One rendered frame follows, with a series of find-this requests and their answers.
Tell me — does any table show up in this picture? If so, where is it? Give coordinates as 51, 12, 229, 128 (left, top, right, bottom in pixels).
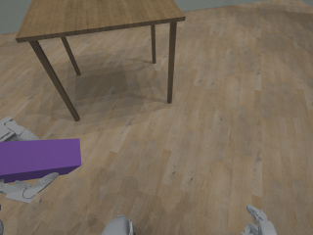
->
15, 0, 186, 121

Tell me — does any robot left thigh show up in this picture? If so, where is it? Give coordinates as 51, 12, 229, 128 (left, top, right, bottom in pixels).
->
101, 217, 134, 235

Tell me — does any sponge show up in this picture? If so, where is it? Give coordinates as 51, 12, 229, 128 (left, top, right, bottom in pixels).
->
0, 138, 82, 183

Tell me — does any robot left shin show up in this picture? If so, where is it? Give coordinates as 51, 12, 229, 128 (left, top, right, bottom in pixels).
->
116, 214, 127, 218

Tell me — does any robot left hand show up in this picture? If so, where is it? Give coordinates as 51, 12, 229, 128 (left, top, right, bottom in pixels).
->
0, 117, 59, 204

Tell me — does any robot right hand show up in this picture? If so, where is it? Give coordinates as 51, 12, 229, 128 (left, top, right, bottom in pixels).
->
241, 205, 278, 235

